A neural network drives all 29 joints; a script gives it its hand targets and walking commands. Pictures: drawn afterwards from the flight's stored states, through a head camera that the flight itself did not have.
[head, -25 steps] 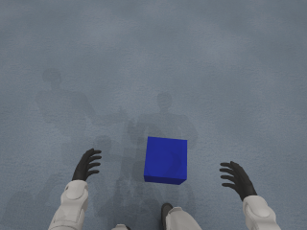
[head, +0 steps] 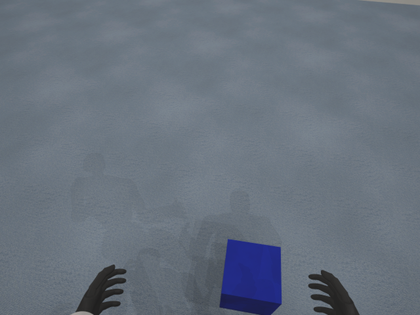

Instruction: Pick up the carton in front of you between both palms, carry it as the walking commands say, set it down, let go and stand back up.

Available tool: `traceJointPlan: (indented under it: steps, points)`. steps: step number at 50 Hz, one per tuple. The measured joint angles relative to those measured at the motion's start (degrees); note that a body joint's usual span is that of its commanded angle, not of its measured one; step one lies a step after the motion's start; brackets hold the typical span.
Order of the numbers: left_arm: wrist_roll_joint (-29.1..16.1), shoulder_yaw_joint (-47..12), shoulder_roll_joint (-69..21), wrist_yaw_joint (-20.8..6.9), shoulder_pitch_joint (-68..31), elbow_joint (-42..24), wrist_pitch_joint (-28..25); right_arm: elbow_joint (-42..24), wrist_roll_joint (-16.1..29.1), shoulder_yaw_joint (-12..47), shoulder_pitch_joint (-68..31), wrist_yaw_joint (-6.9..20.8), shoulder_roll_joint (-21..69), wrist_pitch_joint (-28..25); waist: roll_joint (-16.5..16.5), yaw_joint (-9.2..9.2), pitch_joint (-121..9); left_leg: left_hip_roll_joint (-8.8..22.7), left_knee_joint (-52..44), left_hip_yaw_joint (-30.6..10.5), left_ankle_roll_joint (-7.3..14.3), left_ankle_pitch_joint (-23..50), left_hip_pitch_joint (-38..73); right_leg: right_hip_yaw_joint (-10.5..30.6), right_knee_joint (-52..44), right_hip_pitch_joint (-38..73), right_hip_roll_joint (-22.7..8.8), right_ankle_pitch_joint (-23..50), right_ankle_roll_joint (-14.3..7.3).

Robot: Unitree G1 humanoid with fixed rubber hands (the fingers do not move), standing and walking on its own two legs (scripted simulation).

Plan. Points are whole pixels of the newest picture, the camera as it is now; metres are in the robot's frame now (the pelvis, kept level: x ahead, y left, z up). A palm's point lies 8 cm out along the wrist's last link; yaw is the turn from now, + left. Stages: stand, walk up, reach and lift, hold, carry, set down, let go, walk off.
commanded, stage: let go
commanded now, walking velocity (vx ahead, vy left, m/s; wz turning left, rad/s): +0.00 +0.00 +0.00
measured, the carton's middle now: (248, 278) +0.38 -0.14 -0.65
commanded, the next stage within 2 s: stand in 0.20 s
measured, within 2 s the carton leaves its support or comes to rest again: neither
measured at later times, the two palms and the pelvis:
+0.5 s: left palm out of the picture +0.11 +0.23 -0.13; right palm out of the picture +0.10 -0.29 -0.11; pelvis +0.03 -0.02 -0.02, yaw -4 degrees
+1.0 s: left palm out of the picture +0.12 +0.22 -0.14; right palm out of the picture +0.03 -0.29 -0.14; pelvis +0.03 -0.03 -0.02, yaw -7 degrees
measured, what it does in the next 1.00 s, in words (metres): stands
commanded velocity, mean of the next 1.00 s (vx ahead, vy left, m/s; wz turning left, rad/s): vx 0.00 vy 0.00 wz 0.00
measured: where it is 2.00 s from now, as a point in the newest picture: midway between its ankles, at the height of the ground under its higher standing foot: outside the picture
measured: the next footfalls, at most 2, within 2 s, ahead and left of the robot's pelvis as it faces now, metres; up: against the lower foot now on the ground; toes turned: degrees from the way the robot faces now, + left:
none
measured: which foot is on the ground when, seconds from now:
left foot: down 0.00-1.00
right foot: down 0.00-1.00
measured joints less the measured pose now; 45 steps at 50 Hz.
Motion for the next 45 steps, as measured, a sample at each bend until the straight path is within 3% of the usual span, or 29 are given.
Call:
traceJointPlan:
  steps: [10, 16, 23, 45]
  points:
    - [-0.6, -1.1, -0.8, 2.8, 0.0, 2.8, -1.4, -0.6, -0.6, -0.3, 0.4, -2.5, -1.6, 3.9, -0.3, 0.0, -3.0, 0.7, 1.8, 0.6, -0.6, -1.2, -1.5, 0.4, 2.4, -2.1, 0.9, -1.2, -0.6]
    - [2.4, -0.3, 1.4, 3.7, 4.0, 12.6, -5.8, 6.5, -2.6, 0.4, 3.5, -4.9, -2.4, -5.0, -0.4, -0.54, -8.4, 1.4, 4.6, 1.6, -0.9, -3.5, -5.5, 1.2, 6.8, -7.4, 1.8, -3.7, -0.7]
    - [2.0, 0.1, 2.3, 3.1, 6.9, 19.7, -8.3, 11.5, -1.2, 1.0, 7.2, -5.9, -3.2, -8.0, -0.8, -0.61, -9.7, 2.1, 6.8, 2.7, -1.6, -6.0, -7.2, 2.0, 11.5, -10.7, 2.8, -6.9, -1.7]
    - [1.6, -1.3, 1.4, 4.9, 5.0, 22.9, -5.1, 16.8, -0.4, 2.4, 10.1, -7.5, -1.6, -5.3, -2.2, -1.21, -9.2, 2.6, 9.6, 5.8, -2.1, -9.1, -6.0, 4.8, 18.2, -12.6, 4.2, -10.8, -2.6]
